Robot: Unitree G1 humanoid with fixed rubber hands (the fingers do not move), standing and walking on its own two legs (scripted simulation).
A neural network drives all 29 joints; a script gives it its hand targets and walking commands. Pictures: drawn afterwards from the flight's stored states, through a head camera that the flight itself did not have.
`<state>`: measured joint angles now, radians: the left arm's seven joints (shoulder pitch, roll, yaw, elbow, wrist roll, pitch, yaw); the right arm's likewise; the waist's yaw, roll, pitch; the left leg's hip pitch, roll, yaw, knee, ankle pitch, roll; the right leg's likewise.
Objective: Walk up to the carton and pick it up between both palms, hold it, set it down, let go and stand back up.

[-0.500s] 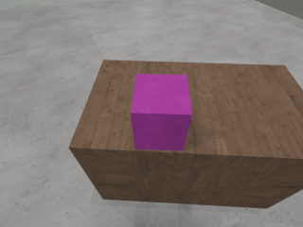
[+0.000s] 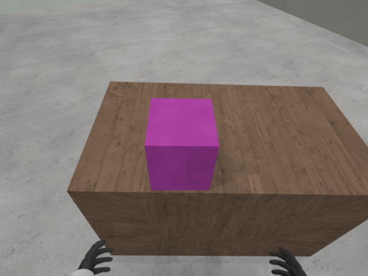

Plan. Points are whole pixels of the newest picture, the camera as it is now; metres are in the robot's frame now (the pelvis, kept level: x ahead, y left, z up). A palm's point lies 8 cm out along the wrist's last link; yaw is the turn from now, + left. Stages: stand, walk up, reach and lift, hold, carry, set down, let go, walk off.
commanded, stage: reach and lift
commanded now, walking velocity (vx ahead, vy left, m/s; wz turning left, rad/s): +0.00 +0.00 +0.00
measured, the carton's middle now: (180, 145) +0.47 +0.03 -0.02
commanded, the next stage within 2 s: none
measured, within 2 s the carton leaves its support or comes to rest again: neither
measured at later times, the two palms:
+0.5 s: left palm (80, 260) +0.17 +0.24 -0.06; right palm (281, 269) +0.17 -0.19 -0.06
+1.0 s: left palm (90, 237) +0.21 +0.22 -0.04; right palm (269, 241) +0.22 -0.17 -0.04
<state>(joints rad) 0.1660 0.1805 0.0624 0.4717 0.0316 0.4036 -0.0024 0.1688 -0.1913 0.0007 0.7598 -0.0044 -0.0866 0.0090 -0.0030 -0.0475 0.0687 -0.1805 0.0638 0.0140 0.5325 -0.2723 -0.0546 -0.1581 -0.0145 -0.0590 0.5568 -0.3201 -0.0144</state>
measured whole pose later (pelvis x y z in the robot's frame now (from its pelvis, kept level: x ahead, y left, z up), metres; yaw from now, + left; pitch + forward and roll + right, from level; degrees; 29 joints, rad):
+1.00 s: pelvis +0.02 +0.02 +0.01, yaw -2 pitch -2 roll +0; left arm 0.11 0.13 -0.03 0.64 -0.10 -0.30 0.09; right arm 0.07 -0.12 0.02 0.76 0.12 -0.41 0.03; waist 0.05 0.00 0.03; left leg -0.15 0.05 0.06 0.42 -0.24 -0.03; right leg -0.14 -0.01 0.00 0.42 -0.26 0.01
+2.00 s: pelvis +0.01 +0.02 +0.01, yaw -2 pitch +7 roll -1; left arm -0.38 0.15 0.06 0.71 -0.13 -0.13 0.09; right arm -0.49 -0.20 0.10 0.88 0.30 -0.25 -0.07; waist 0.04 -0.02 -0.05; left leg -0.37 0.07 0.03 0.46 -0.22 -0.03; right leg -0.33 0.01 0.00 0.42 -0.22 0.01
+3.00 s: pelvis +0.00 +0.02 +0.00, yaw -3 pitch +19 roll -1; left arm -1.07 0.23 0.05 1.39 -0.21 -0.14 0.07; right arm -1.06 -0.28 0.10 1.31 0.35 -0.08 -0.06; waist 0.06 -0.01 -0.22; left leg -0.64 0.07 0.02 0.50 -0.20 -0.04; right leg -0.61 0.02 0.00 0.46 -0.19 0.00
